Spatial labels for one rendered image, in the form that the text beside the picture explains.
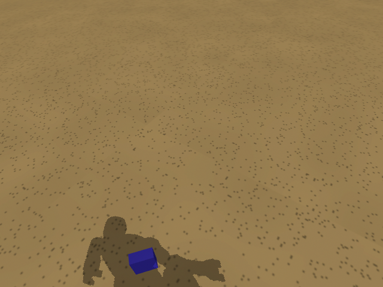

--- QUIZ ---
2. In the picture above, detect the carton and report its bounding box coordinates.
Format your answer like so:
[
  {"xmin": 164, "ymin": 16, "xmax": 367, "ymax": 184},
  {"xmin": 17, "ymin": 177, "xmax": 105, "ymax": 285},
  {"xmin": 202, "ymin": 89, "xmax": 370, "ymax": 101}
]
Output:
[{"xmin": 128, "ymin": 248, "xmax": 158, "ymax": 274}]

